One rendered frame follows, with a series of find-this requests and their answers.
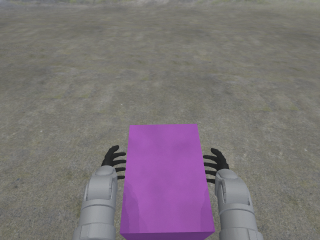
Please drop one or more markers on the right robot forearm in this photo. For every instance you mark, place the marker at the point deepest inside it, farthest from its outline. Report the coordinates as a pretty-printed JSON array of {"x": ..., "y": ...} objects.
[{"x": 235, "y": 208}]

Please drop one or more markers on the left robot forearm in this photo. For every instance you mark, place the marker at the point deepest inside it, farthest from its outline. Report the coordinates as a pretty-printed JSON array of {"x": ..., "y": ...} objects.
[{"x": 97, "y": 213}]

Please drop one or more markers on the right robot hand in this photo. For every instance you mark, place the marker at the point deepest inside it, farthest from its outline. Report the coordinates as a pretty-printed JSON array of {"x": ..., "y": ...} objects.
[{"x": 220, "y": 160}]

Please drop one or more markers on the left robot hand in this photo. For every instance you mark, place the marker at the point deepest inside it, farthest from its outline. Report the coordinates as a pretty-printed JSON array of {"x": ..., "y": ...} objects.
[{"x": 109, "y": 157}]

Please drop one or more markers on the carton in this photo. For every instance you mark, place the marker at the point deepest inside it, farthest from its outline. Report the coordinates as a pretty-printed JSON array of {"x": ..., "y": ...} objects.
[{"x": 165, "y": 194}]

